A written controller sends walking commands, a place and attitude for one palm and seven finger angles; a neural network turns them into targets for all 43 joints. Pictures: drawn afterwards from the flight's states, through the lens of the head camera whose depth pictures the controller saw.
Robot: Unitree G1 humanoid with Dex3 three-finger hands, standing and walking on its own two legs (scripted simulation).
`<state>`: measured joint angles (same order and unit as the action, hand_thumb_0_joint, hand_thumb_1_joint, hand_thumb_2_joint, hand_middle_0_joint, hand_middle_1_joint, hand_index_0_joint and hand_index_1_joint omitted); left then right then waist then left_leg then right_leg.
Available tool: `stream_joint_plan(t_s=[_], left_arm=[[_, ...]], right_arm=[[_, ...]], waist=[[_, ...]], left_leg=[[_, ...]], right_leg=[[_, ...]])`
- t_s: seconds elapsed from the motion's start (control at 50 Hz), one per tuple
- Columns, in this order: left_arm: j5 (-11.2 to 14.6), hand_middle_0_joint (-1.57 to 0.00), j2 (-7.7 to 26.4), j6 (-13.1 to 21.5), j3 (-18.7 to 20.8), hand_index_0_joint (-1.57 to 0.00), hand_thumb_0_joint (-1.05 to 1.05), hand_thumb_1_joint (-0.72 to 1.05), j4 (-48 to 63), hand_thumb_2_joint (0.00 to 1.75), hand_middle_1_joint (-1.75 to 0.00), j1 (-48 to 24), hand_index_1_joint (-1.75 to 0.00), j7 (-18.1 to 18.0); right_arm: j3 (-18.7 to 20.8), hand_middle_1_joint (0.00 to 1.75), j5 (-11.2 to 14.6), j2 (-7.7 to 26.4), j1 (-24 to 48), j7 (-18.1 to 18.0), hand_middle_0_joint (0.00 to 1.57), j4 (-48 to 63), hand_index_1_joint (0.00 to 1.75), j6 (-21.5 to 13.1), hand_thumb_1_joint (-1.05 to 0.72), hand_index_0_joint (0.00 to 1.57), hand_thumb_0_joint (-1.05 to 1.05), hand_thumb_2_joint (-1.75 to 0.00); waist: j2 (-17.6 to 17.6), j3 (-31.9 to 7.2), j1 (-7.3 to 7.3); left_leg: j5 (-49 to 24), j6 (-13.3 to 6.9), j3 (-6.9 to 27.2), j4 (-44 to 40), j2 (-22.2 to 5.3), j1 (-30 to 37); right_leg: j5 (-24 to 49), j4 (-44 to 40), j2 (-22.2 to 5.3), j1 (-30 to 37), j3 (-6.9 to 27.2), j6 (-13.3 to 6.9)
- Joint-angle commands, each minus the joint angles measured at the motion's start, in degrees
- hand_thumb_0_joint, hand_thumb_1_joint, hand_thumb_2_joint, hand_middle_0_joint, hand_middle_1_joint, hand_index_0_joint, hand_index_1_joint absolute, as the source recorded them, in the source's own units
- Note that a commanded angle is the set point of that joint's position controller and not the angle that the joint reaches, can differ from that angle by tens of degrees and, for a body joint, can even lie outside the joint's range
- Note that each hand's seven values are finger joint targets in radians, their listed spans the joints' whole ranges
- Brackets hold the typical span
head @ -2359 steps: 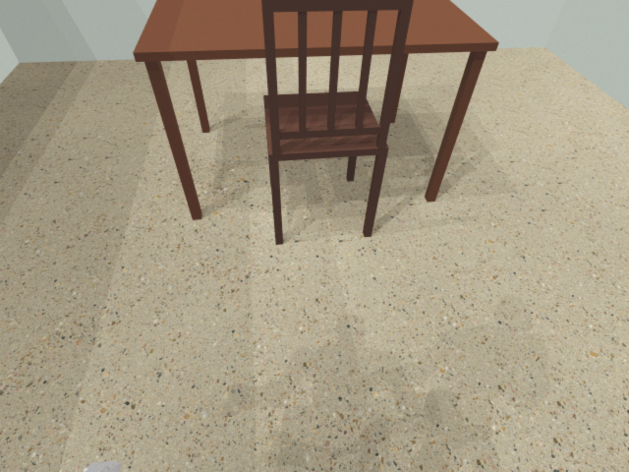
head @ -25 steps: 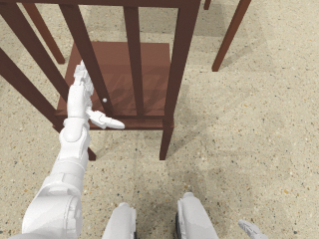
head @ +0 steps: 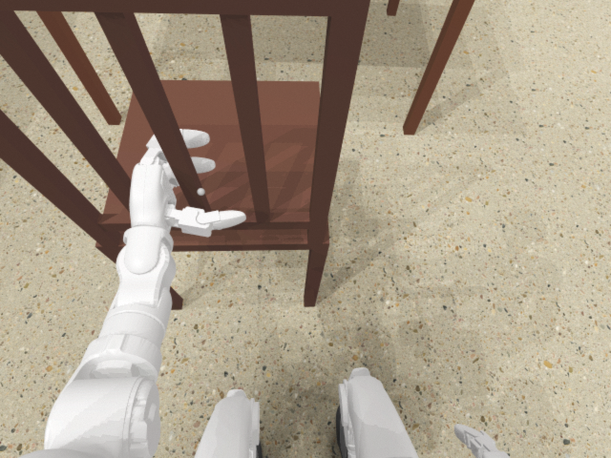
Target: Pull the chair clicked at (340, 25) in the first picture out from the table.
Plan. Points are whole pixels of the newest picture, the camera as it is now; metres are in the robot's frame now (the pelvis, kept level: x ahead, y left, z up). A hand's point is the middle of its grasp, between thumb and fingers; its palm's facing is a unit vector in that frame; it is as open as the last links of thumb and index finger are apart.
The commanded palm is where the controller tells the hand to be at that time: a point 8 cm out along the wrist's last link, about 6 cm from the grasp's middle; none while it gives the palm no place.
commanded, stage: hook a spindle and tug to test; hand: left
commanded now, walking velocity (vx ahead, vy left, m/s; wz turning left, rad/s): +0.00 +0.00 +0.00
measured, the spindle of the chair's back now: (174, 148) +0.48 +0.14 +0.08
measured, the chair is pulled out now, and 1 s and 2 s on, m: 0.49 0.53 0.63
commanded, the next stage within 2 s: step backward, pulling the chair out in 0.94 s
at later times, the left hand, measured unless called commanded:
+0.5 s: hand (200, 195) +0.44 +0.12 +0.03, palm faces +0.00 -1.00 -0.03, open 5.5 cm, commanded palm +0.40 +0.16 +0.02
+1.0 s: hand (197, 219) +0.41 +0.12 +0.03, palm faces -0.03 -1.00 -0.04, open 5.5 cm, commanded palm +0.38 +0.17 +0.02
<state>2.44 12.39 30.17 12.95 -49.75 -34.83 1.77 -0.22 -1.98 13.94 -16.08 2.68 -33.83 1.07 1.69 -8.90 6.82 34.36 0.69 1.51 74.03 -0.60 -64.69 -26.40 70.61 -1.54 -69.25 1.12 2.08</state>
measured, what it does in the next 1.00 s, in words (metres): stands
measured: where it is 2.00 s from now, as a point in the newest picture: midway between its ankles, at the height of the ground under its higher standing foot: outside the picture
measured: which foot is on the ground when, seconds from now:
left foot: down 0.00-1.00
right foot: down 0.00-1.00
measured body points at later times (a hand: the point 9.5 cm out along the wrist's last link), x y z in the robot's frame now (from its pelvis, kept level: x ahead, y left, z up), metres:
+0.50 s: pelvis +0.01 +0.00 +0.00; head +0.14 +0.01 +0.43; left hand +0.44 +0.17 +0.03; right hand +0.09 -0.25 -0.12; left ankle +0.00 +0.13 -0.62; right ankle +0.06 -0.14 -0.62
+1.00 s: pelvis +0.02 +0.00 +0.01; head +0.14 +0.00 +0.44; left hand +0.41 +0.17 +0.03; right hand +0.15 -0.25 -0.11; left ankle +0.00 +0.13 -0.62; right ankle +0.06 -0.14 -0.62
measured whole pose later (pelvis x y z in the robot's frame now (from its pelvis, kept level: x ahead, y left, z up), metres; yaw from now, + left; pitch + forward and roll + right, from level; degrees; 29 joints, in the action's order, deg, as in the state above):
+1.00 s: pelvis +0.02 +0.00 +0.01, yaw +0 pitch +24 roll -1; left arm 5.0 8.8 27.8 6.9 -32.8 -19.3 2.4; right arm 0.7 -1.2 13.6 -13.3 2.7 -31.1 0.1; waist 1.5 -9.6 4.2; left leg 35.7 0.8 1.9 72.4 -0.5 -60.8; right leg -28.3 69.5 -1.8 -65.4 0.6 2.0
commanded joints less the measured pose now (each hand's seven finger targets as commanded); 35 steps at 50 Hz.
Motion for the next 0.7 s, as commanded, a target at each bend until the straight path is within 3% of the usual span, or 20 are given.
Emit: stream_joint_plan(t_s=[0.0, 0.06, 0.1, 0.16, 0.22, 0.26, 0.28, 0.42, 0.44, 0.48, 0.6, 0.62, 0.68], left_arm=[[1.1, -0.5, 6.7, 4.6, -0.2, -0.5, 0.0, 0.28, 11.3, 0.64, -1.45, -20.3, -1.45, 0.6], [1.2, -0.5, 8.6, 5.0, 1.4, -0.5, 0.0, 0.45, 11.7, 0.71, -1.45, -18.8, -1.45, 0.9], [1.4, -0.5, 5.9, 5.2, -0.9, -0.5, 0.0, 0.56, 13.2, 0.76, -1.45, -19.6, -1.45, 1.2], [1.3, -0.5, 7.3, 5.1, 0.3, -0.5, 0.0, 0.73, 12.3, 0.83, -1.45, -18.5, -1.45, 1.1], [1.0, -0.5, 6.5, 5.2, -0.4, -0.5, 0.0, 0.9, 13.4, 0.9, -1.45, -17.5, -1.45, 0.9], [1.0, -0.5, 6.1, 5.1, -0.7, -0.5, 0.0, 0.9, 13.9, 0.9, -1.45, -17.0, -1.45, 0.8], [1.0, -0.5, 7.0, 4.9, 0.3, -0.5, 0.0, 0.9, 13.5, 0.9, -1.45, -15.7, -1.45, 0.6], [0.5, -0.5, 4.0, 4.5, -2.8, -0.5, 0.0, 0.9, 18.4, 0.9, -1.45, -9.2, -1.45, 0.2], [0.7, -0.5, 3.1, 4.3, -3.8, -0.5, 0.0, 0.9, 19.1, 0.9, -1.45, -9.3, -1.45, 0.1], [0.8, -0.5, 4.4, 4.3, -2.7, -0.5, 0.0, 0.9, 21.2, 0.9, -1.45, -6.8, -1.45, 0.0], [1.7, -0.5, 3.7, 4.2, -3.5, -0.5, 0.0, 0.9, 26.3, 0.9, -1.45, 1.0, -1.45, 0.3], [1.9, -0.5, 2.2, 4.2, -4.8, -0.5, 0.0, 0.9, 26.9, 0.9, -1.45, 1.7, -1.45, 0.5], [2.1, -0.5, 2.8, 4.0, -4.6, -0.5, 0.0, 0.9, 27.4, 0.9, -1.45, 2.2, -1.45, 0.5]], right_arm=[[3.4, 0.3, 0.1, 8.5, -5.5, -0.8, 0.2, 4.6, 0.3, -2.0, -0.9, 0.2, 0.0, -0.9], [3.6, 0.3, 0.0, 8.8, -5.6, -0.9, 0.2, 4.5, 0.3, -2.2, -0.9, 0.2, 0.0, -0.9], [3.6, 0.3, 0.0, 8.5, -5.6, -0.7, 0.2, 4.7, 0.3, -2.3, -0.9, 0.2, 0.0, -0.9], [3.8, 0.3, -0.1, 8.8, -5.6, -0.6, 0.2, 4.5, 0.3, -2.1, -0.9, 0.2, 0.0, -0.9], [3.8, 0.3, -0.1, 8.7, -5.4, -0.5, 0.2, 4.9, 0.3, -2.0, -0.9, 0.2, 0.0, -0.9], [3.8, 0.3, 0.0, 8.6, -5.2, -0.3, 0.2, 5.0, 0.3, -2.0, -0.9, 0.2, 0.0, -0.9], [3.9, 0.3, 0.0, 8.7, -5.3, -0.4, 0.2, 5.0, 0.3, -1.9, -0.9, 0.2, 0.0, -0.9], [4.1, 0.3, 0.0, 8.4, -5.0, 0.2, 0.2, 6.5, 0.3, -1.7, -0.9, 0.2, 0.0, -0.9], [4.0, 0.3, 0.1, 8.3, -4.9, 0.3, 0.2, 6.5, 0.3, -1.6, -0.9, 0.2, 0.0, -0.9], [4.1, 0.3, 0.1, 8.2, -5.0, 0.3, 0.2, 6.8, 0.3, -1.6, -0.9, 0.2, 0.0, -0.9], [4.0, 0.3, 0.4, 7.7, -4.4, 0.2, 0.2, 8.0, 0.3, -2.0, -0.9, 0.2, 0.0, -0.9], [4.0, 0.3, 0.5, 7.5, -4.0, 0.3, 0.2, 7.9, 0.3, -2.1, -0.9, 0.2, 0.0, -0.9], [4.0, 0.3, 0.5, 7.4, -4.1, 0.1, 0.2, 7.6, 0.3, -2.3, -0.9, 0.2, 0.0, -0.9]], waist=[[-1.0, -26.2, 1.82], [0.1, -28.0, 0.89], [2.2, -28.4, 1.35], [1.0, -27.8, 0.77], [1.9, -28.7, 0.58], [1.9, -28.2, 0.52], [0.2, -28.1, 0.34], [2.4, -29.5, -0.79], [1.8, -28.7, -0.32], [1.3, -29.5, -1.03], [0.5, -28.5, -2.03], [0.4, -28.0, -1.71], [-0.7, -26.4, -1.51]], left_leg=[[-17.6, -1.3, -2.1, -9.7, 1.8, 9.4], [-19.5, -1.2, -2.0, -9.6, 1.8, 10.3], [-21.5, -1.0, -1.9, -9.6, 1.7, 12.6], [-21.3, -0.8, -1.5, -9.6, 1.6, 11.9], [-22.5, -0.7, -1.5, -9.7, 1.5, 13.2], [-22.4, -0.7, -1.6, -9.7, 1.5, 13.0], [-22.6, -0.7, -1.6, -9.7, 1.4, 12.6], [-27.1, 0.0, -1.2, -10.4, 0.9, 16.5], [-27.2, -0.3, -1.4, -10.4, 0.9, 16.2], [-27.6, -0.4, -1.7, -10.5, 0.9, 15.7], [-29.2, -0.4, -1.8, -11.3, 1.0, 15.8], [-29.7, -0.5, -1.9, -11.2, 0.9, 16.1], [-28.2, -0.6, -2.0, -10.9, 1.0, 14.5]], right_leg=[[13.9, -8.4, 1.9, 23.0, -2.5, -3.4], [15.4, -7.9, 1.8, 23.7, -2.4, -3.5], [16.2, -7.4, 1.9, 22.1, -2.9, -3.6], [15.7, -7.3, 1.8, 22.2, -3.1, -3.6], [16.1, -7.1, 1.9, 21.9, -3.2, -3.7], [16.3, -7.1, 1.9, 22.0, -3.2, -3.7], [16.6, -7.2, 1.9, 22.6, -3.2, -3.7], [18.1, -6.6, 1.9, 21.8, -4.0, -4.0], [18.8, -6.9, 2.0, 22.1, -3.9, -4.0], [20.4, -7.0, 2.0, 24.3, -3.5, -3.9], [22.5, -7.4, 1.9, 26.8, -3.5, -4.0], [23.0, -7.6, 1.8, 26.5, -3.5, -3.9], [23.1, -7.6, 1.7, 26.7, -3.4, -3.7]])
